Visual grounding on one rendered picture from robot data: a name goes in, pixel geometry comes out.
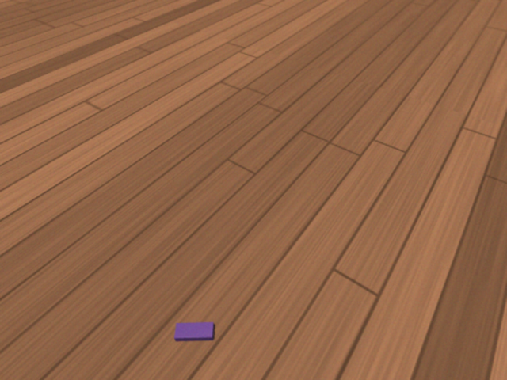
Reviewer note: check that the small box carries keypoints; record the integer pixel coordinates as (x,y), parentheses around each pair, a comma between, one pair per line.
(194,331)

